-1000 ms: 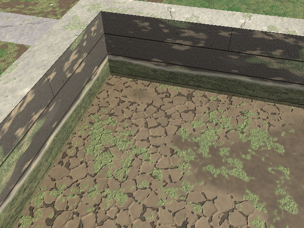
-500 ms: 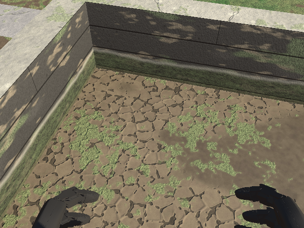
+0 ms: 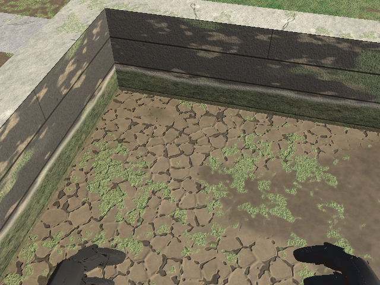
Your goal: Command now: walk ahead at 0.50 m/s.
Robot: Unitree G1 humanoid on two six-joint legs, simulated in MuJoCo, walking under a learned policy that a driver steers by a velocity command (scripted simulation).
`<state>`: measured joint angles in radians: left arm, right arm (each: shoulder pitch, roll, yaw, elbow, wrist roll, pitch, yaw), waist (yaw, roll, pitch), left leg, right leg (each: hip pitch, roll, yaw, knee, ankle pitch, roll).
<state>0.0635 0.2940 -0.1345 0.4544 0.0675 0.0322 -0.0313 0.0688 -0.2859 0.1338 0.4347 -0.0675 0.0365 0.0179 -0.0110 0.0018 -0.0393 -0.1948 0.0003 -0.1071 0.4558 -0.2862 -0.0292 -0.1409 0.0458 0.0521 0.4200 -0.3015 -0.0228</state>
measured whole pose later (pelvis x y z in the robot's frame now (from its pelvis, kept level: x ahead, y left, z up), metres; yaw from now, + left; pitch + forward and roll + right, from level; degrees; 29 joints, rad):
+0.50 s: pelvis +0.00 -0.01 +0.00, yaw +0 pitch +1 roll +0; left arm 0.08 0.28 -0.13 0.47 0.06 0.04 -0.02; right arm 0.10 -0.28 0.13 0.45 -0.07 0.04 0.00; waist -0.01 0.01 -0.03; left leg -0.18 0.02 -0.11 0.43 -0.28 -0.04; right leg -0.12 0.06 0.06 0.39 -0.29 -0.03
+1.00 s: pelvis +0.00 -0.01 +0.00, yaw +0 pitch +1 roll +0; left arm 0.08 0.27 -0.14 0.50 0.07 0.04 -0.02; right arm 0.11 -0.27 0.13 0.46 -0.07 0.04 0.00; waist -0.01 0.01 -0.03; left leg -0.16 0.03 -0.11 0.40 -0.26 -0.05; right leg -0.11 0.07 0.06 0.37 -0.27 -0.04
